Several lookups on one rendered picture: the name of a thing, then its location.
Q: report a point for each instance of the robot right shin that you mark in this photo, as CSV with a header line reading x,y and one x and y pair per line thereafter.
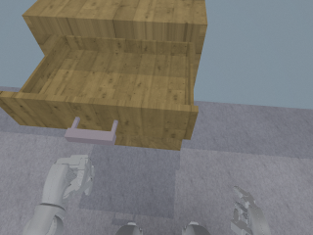
x,y
193,222

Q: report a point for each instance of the handle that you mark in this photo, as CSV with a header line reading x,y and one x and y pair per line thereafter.
x,y
90,136

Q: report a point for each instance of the robot left forearm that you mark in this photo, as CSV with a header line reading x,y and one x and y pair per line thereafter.
x,y
47,220

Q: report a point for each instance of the cabinet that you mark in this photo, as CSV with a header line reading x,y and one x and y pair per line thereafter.
x,y
161,20

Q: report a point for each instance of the robot right hand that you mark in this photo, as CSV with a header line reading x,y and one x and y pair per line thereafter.
x,y
253,220

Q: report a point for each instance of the left robot thigh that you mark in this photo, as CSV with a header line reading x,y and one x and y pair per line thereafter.
x,y
129,229

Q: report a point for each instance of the robot left hand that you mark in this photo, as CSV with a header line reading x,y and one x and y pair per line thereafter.
x,y
77,171

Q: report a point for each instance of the drawer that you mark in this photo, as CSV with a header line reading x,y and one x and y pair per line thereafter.
x,y
146,85

